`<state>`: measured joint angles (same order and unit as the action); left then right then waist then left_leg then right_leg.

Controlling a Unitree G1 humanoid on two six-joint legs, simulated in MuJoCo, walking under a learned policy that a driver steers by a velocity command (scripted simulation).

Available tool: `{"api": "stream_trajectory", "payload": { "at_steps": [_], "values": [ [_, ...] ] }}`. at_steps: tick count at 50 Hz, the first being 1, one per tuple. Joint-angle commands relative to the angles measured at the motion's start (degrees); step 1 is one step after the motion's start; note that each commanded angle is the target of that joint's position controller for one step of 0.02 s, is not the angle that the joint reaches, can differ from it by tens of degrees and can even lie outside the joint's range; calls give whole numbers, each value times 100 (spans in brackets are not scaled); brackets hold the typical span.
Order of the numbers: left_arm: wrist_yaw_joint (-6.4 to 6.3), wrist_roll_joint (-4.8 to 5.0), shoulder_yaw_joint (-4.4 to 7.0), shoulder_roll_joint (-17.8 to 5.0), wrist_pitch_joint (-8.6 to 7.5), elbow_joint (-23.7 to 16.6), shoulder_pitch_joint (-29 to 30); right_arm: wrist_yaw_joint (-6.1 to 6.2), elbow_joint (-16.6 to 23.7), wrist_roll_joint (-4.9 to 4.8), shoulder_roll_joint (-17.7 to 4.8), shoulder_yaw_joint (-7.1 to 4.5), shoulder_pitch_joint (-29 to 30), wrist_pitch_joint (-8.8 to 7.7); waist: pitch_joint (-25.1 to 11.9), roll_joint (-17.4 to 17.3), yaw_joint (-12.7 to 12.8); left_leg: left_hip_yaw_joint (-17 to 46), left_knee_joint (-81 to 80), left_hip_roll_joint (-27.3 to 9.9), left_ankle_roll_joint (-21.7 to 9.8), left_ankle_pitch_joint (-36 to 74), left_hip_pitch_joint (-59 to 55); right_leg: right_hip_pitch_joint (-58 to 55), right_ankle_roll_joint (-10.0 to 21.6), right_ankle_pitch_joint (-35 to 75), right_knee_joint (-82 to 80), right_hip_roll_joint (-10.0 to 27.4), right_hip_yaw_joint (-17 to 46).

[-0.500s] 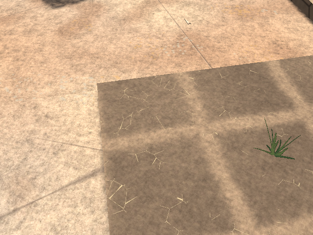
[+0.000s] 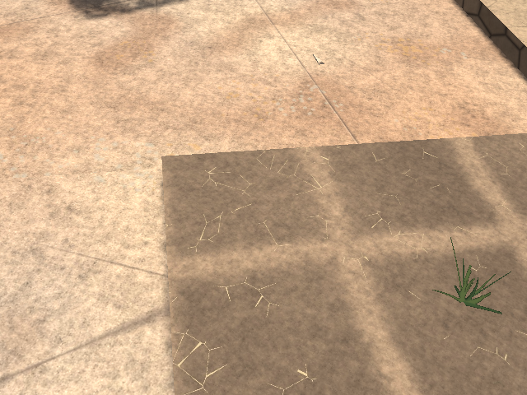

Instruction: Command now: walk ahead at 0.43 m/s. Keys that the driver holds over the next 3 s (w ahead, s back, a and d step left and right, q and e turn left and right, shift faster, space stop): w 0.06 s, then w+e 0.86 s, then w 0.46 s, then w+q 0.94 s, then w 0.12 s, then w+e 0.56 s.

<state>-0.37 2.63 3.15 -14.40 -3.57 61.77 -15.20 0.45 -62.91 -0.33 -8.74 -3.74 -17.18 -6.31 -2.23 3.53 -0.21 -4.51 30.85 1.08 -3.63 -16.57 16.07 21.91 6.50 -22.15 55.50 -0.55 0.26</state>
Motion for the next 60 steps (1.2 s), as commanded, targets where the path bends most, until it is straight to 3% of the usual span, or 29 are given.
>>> {"api": "stream_trajectory", "payload": {
  "at_steps": [1,4,10,16,19,21,22,23,24,25,26,27,28,29,31,34,37,40,43,45,46,47,48,49,50,52,54,57,60],
  "values": [
    [57,-80,7,-387,-242,-509,659,-104,87,-16,-824,-60,-538,-127,541,-776,-99,2930,-2271,-1936,-567,-863,-1724,2982,103,715,1460,447,315],
    [64,-80,65,-356,-131,-451,858,-104,15,53,-504,60,-726,-72,515,-809,-66,1786,-2429,-1444,-358,149,-1495,2649,-111,1332,1081,550,48],
    [141,-58,15,-113,-53,-873,1994,82,32,161,-668,93,-1084,-66,891,-858,-244,642,-2773,-1219,-219,1210,-1217,2617,-230,2465,-511,203,-45],
    [358,-8,-85,-36,-117,-1331,2860,162,8,56,-820,52,-1265,-84,1060,-821,-289,-127,-2833,-1386,-124,2147,-1914,1945,-3,2773,-2157,120,-449],
    [424,-53,28,-353,-145,-1473,2613,183,120,49,-1188,-51,-1087,-40,603,-1120,2,-408,-1751,-1427,28,4993,-2588,1093,177,2296,-2529,-242,-810],
    [405,-75,230,-717,-72,-1206,1305,173,281,100,-1342,-96,-914,68,-190,-1231,598,-486,101,-1336,122,6476,-2707,-321,353,2108,-2760,-627,-960],
    [353,-90,356,-923,11,-959,293,138,442,105,-1440,-102,-633,79,-608,-1118,1092,-423,1518,-1171,230,6163,-1855,-1792,567,2198,-2994,-504,-568],
    [283,-122,377,-1142,69,-855,-193,53,660,249,-943,42,-566,10,-1134,67,983,-172,3491,-610,266,1040,230,-3648,1021,2165,-2429,690,1237],
    [287,-234,355,-1342,19,-1033,-345,-128,964,58,-365,264,-1089,-202,-2025,1007,497,772,5379,249,436,-1722,2533,-5276,2261,814,-3136,1973,4320],
    [232,-225,320,-1037,13,-946,-279,-172,1087,-166,-955,129,-487,-400,-1633,364,715,1250,5520,-40,207,-1023,2979,-4709,1844,168,-3878,1729,4054],
    [223,-146,254,-791,-64,-1090,211,-150,1232,-235,-1238,70,-128,-444,-851,-5,533,1175,5082,-321,141,-434,3006,-3792,1559,401,-4099,1471,3279],
    [268,-143,209,-740,-141,-1256,692,-51,1262,-132,-1288,42,25,-427,-450,-701,224,1105,4744,-513,184,-228,2619,-2754,1395,940,-4296,1267,2891],
    [276,-169,176,-688,-186,-1354,942,33,1327,-24,-1358,-24,64,-353,-211,-847,2,1100,4485,-636,272,-160,2283,-1993,1354,1404,-4386,1108,2609],
    [263,-210,143,-653,-200,-1385,1006,44,1410,20,-1305,-36,19,-263,-99,-746,-167,1126,4301,-753,315,-165,1970,-1449,1354,1564,-4481,977,2383],
    [153,-156,110,-643,-166,-1374,884,55,1603,100,-1110,-14,126,-136,132,-513,-293,962,3595,-869,494,-264,1759,-689,1330,1823,-4552,788,1972],
    [6,-178,177,-914,-147,-1426,470,97,1981,199,-1022,42,936,-96,236,-339,-47,733,2326,-744,714,622,1768,-341,1209,2145,-4553,570,1714],
    [-41,-109,212,-981,-92,-1446,99,89,2199,138,-940,112,1625,-118,247,-196,294,689,806,-409,721,1701,1483,-449,897,1953,-4315,322,1546],
    [-30,-85,201,-931,-22,-1386,-233,27,2403,16,-1060,104,1991,-142,179,11,481,739,79,-166,717,1997,1127,-741,720,1692,-3989,429,1865],
    [-46,-113,200,-915,30,-1431,-268,-50,2473,-34,-1357,11,1867,-221,148,194,284,920,-394,-116,515,1465,800,-1281,565,1534,-3405,656,2419],
    [-44,-164,146,-763,32,-1550,-124,-28,2297,19,-1583,-106,997,-282,-212,248,-216,901,-702,-229,177,1285,-473,-1113,310,1963,-2517,381,2323],
    [-8,-229,27,-431,-6,-1669,-86,13,2206,110,-1888,-190,102,-296,-961,-251,-592,1694,-598,-1128,-223,946,-1888,-484,93,1448,-1000,39,1828],
    [20,-114,-77,-127,-95,-1828,-788,16,2067,197,-2328,-293,-431,-194,-1600,-2043,-288,4204,-1065,-2381,-1145,-60,-3594,1398,-268,-911,664,-757,955],
    [23,-6,-20,-648,-118,-1717,-954,-23,2088,101,-1845,-216,-444,-159,-1447,-1973,-320,5217,-1335,-2619,-1256,-1330,-3605,2252,-322,-1154,1589,-268,1037],
    [23,-4,60,-977,-95,-1694,-512,-31,2167,62,-1396,-109,-221,-139,-690,-1197,-467,4421,-1425,-2333,-1007,-1396,-2968,2462,-362,-582,1887,-68,1076],
    [15,-66,66,-928,-78,-1732,-184,-53,2179,75,-1319,-72,19,-101,-217,-699,-400,3590,-1481,-2031,-818,-739,-2256,2329,-411,-130,1849,104,880],
    [38,-158,85,-768,-87,-1841,61,-105,2138,133,-1188,-8,328,-82,227,-714,-140,2633,-1770,-1562,-726,344,-1272,1966,-421,346,1290,389,796],
    [79,-151,44,-570,-48,-1848,-19,-161,2063,95,-1157,-3,343,-103,202,-903,-11,2131,-2005,-1365,-797,862,-916,1655,-448,454,851,493,560],
    [100,-221,-46,-412,-46,-2015,401,-157,1946,24,-1415,-80,194,-112,244,-814,-57,1720,-2260,-1378,-951,1373,-856,1721,-537,980,-137,657,376],
    [141,-234,-125,-331,-99,-2132,928,-125,1860,-18,-1586,-118,18,-54,276,-767,-220,1250,-2333,-1262,-849,1556,-805,1413,-565,1820,-1301,619,208]
  ]
}}
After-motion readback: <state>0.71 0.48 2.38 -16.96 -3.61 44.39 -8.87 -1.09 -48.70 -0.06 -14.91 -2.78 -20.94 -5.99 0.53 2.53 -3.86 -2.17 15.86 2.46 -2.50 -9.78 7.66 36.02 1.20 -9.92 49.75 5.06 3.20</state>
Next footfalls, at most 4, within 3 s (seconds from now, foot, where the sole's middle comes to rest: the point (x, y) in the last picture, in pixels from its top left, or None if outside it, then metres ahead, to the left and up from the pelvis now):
0.44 right None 0.40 -0.12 -0.77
0.92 left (257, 334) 0.71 -0.01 -0.77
1.42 right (378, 312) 0.79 -0.36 -0.77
2.00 left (328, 200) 1.22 -0.25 -0.77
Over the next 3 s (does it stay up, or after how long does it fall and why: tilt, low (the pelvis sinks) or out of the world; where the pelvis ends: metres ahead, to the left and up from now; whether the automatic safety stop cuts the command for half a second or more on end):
stays up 1.61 -0.34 -0.12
